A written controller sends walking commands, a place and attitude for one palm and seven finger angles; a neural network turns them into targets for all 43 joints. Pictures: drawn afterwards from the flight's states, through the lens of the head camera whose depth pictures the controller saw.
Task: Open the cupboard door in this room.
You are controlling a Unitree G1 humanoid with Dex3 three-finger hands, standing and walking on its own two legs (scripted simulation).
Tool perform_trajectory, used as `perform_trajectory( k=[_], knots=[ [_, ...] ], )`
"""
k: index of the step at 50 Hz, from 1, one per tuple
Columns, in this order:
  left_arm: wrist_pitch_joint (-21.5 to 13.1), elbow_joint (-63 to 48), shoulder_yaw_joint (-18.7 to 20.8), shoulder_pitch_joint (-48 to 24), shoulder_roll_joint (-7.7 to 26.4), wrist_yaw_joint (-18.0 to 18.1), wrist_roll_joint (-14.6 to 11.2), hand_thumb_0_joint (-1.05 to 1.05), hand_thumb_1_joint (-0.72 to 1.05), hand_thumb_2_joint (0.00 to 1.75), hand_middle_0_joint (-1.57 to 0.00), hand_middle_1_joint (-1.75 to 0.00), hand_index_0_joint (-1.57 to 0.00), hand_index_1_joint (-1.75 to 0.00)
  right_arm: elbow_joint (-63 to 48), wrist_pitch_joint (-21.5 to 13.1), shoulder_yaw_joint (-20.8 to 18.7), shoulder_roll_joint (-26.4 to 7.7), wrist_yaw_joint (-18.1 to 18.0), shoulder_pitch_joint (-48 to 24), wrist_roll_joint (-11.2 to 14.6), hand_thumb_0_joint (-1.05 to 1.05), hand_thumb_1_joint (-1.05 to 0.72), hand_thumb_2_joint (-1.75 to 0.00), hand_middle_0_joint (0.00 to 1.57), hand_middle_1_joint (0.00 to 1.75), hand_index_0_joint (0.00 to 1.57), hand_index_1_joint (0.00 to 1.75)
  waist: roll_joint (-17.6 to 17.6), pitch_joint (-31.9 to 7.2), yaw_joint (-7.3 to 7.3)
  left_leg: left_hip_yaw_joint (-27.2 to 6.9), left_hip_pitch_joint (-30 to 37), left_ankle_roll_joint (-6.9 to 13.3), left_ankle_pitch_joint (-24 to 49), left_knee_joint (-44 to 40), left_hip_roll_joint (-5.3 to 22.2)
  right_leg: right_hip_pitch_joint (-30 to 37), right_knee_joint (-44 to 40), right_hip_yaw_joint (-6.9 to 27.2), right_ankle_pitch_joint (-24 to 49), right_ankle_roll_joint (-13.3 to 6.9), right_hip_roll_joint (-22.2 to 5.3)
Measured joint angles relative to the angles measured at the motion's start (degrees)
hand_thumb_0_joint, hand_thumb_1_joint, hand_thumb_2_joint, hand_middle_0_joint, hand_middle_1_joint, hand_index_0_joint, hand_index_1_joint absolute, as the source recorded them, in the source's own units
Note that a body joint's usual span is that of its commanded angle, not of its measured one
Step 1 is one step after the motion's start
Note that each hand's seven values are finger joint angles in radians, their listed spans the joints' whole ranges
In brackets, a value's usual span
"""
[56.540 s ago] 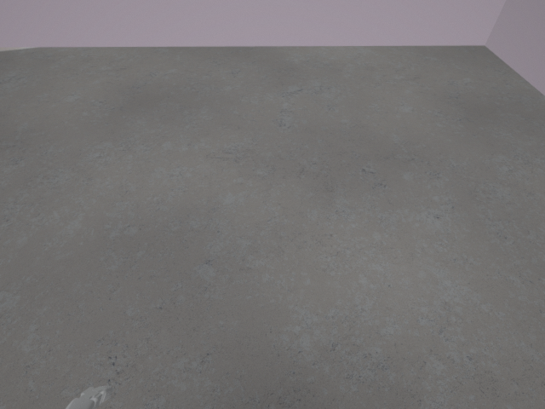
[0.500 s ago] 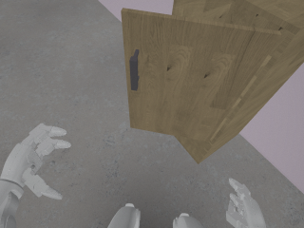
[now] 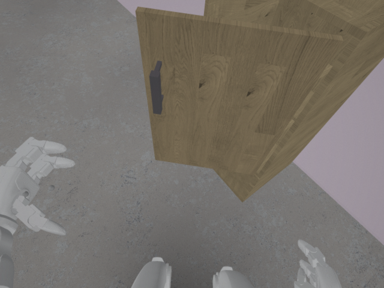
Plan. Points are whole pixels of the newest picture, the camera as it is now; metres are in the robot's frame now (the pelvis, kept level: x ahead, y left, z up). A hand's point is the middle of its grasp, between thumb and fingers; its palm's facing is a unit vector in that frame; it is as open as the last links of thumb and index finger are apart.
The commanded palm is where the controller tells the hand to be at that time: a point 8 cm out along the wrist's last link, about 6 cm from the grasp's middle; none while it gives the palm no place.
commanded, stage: raise the hand with hooked fingers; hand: left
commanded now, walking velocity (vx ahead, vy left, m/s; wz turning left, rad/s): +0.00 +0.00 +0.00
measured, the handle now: (158, 88) +0.56 +0.11 +0.05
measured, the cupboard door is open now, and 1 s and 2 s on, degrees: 45 45 45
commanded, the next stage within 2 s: move the hooked fingers beside the handle in 0.20 s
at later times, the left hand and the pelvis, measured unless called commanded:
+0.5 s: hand (63, 180) +0.30 +0.26 +0.05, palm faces -0.10 -0.99 -0.04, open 14.0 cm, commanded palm +0.29 +0.31 +0.06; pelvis +0.00 +0.00 -0.01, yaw +1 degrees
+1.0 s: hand (93, 147) +0.38 +0.22 +0.05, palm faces -0.13 -0.99 -0.03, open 14.0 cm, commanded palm +0.37 +0.28 +0.05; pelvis +0.01 +0.00 +0.00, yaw +0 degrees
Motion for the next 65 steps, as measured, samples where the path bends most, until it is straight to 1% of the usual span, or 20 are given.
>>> perform_trajectory(
  k=[3,7,10,14,18,23,28,33,38,44,48,55,60,65],
  knots=[
    [1.1,0.7,0.2,-0.1,0.4,-0.1,0.1,-0.01,-0.49,0.30,-0.30,-1.20,-0.30,-1.20,-0.2,0.4,0.2,0.2,0.1,-0.4,0.2,0.01,-0.91,-0.89,0.20,0.30,0.20,0.30,0.2,-0.2,0.06,-0.3,0.0,-0.1,-0.1,0.0,0.0,0.1,-0.1,-0.2,-0.2,-0.1,0.0],
    [2.6,0.7,-0.7,0.5,0.7,-0.9,0.4,-0.01,-0.50,0.30,-0.30,-1.20,-0.30,-1.20,-0.6,0.5,0.5,0.4,0.0,-0.8,0.2,0.01,-0.91,-0.89,0.20,0.30,0.20,0.30,0.7,-0.4,0.35,-0.4,0.1,-0.1,-0.2,-0.1,0.1,0.4,-0.4,-0.4,-0.1,-0.2,0.1],
    [2.1,0.0,-1.0,0.7,0.5,-1.1,0.4,-0.01,-0.50,0.30,-0.30,-1.20,-0.30,-1.20,-0.7,0.2,0.6,0.5,0.0,-1.2,0.1,0.01,-0.91,-0.89,0.20,0.30,0.21,0.30,0.9,-0.5,0.63,-0.5,0.1,-0.2,-0.3,0.0,0.1,0.4,-0.4,-0.4,-0.2,-0.2,0.2],
    [1.1,0.3,-0.4,-0.2,0.2,-1.0,-0.2,-0.01,-0.50,0.30,-0.30,-1.20,-0.30,-1.20,-0.6,0.2,0.8,0.6,0.0,-1.7,0.0,0.01,-0.90,-0.89,0.20,0.30,0.21,0.30,0.9,-0.7,0.91,-0.5,-0.1,-0.3,-0.5,0.3,0.1,0.1,0.1,-0.5,-0.5,-0.2,0.1],
    [1.9,2.0,-0.3,-1.3,0.5,-1.3,-0.1,-0.01,-0.50,0.30,-0.30,-1.20,-0.30,-1.20,-0.7,0.6,0.9,0.6,-0.1,-1.9,0.2,0.01,-0.90,-0.89,0.20,0.30,0.21,0.30,0.9,-0.9,1.03,-0.6,-0.4,-0.3,-0.6,0.6,0.0,-0.1,0.5,-0.6,-0.7,-0.3,0.1],
    [2.5,4.1,-2.2,-4.7,0.0,-1.1,1.1,-0.01,-0.50,0.30,-0.30,-1.20,-0.30,-1.20,0.1,0.6,1.0,0.2,-0.7,-1.9,0.2,0.01,-0.90,-0.89,0.20,0.30,0.21,0.30,1.0,-0.6,1.15,-1.0,-1.2,-0.3,-0.6,1.3,-0.2,-0.8,1.1,-0.9,-0.9,-0.3,-0.1],
    [1.8,5.8,-2.6,-9.1,-0.1,0.0,2.2,-0.01,-0.50,0.30,-0.30,-1.20,-0.30,-1.20,1.0,1.2,1.1,0.3,-1.1,-2.2,0.0,0.01,-0.90,-0.89,0.20,0.30,0.21,0.30,0.4,-0.1,0.33,-0.8,-2.1,-0.4,-0.7,1.9,0.0,-1.8,1.9,-0.8,-0.9,-0.4,0.0],
    [2.8,7.5,-2.5,-11.8,0.7,1.1,3.1,-0.01,-0.50,0.30,-0.30,-1.20,-0.30,-1.20,1.0,2.5,1.1,0.6,-0.9,-1.4,0.1,0.01,-0.91,-0.89,0.20,0.30,0.21,0.30,0.3,-0.2,-0.73,-0.3,-2.1,-0.3,-0.5,1.4,0.2,-2.1,1.4,-0.3,-0.6,-0.3,0.2],
    [3.4,10.4,-2.4,-13.9,1.2,2.3,3.6,-0.01,-0.50,0.30,-0.30,-1.20,-0.30,-1.20,1.1,3.7,1.0,0.5,-0.7,0.1,0.2,0.01,-0.91,-0.89,0.20,0.30,0.21,0.30,0.4,-0.6,-1.25,0.2,-1.9,-0.1,-0.4,0.6,0.2,-2.1,0.8,0.3,-0.3,-0.1,0.2],
    [2.0,10.9,-4.3,-15.7,-0.3,4.1,4.4,-0.01,-0.50,0.30,-0.30,-1.20,-0.30,-1.20,2.0,4.6,0.4,0.4,-0.2,1.0,0.1,0.01,-0.91,-0.89,0.20,0.30,0.21,0.30,0.6,-0.5,-1.40,0.4,-2.0,0.1,-0.3,0.2,0.0,-2.3,0.4,0.5,-0.3,0.1,0.0],
    [1.2,12.3,-5.7,-17.7,-1.5,5.2,5.7,-0.01,-0.50,0.30,-0.30,-1.20,-0.30,-1.20,2.6,5.4,0.3,0.6,0.0,0.9,-0.1,0.01,-0.91,-0.89,0.20,0.30,0.21,0.30,0.6,-0.6,-1.62,0.6,-2.1,0.2,-0.3,0.1,-0.1,-2.4,0.4,0.7,-0.3,0.3,-0.1],
    [0.7,17.3,-5.2,-23.2,-1.4,8.4,8.2,-0.01,-0.50,0.30,-0.30,-1.20,-0.30,-1.20,2.9,6.9,0.6,1.2,0.3,0.2,-0.4,0.01,-0.91,-0.89,0.20,0.30,0.21,0.30,0.3,-0.1,-2.49,0.7,-2.8,0.0,-0.3,0.3,0.0,-3.3,0.9,0.8,-0.4,0.1,-0.1],
    [-0.4,20.0,-4.8,-25.9,-0.6,8.5,8.5,-0.01,-0.50,0.30,-0.30,-1.20,-0.30,-1.20,3.4,8.1,0.7,1.5,0.6,0.5,-0.5,0.01,-0.91,-0.89,0.20,0.30,0.21,0.30,0.3,-0.5,-2.60,0.8,-2.9,-0.1,-0.4,0.2,0.2,-3.5,0.9,0.9,-0.5,0.0,0.2],
    [-0.3,26.6,-4.9,-30.7,0.6,8.0,9.1,-0.01,-0.50,0.30,-0.30,-1.20,-0.30,-1.20,4.1,9.2,0.9,1.2,0.6,0.8,-0.4,0.01,-0.91,-0.89,0.20,0.30,0.21,0.30,0.2,-0.7,-2.88,0.4,-4.0,-0.2,-0.6,0.9,0.2,-4.5,1.6,0.5,-0.7,-0.2,0.2]
  ],
)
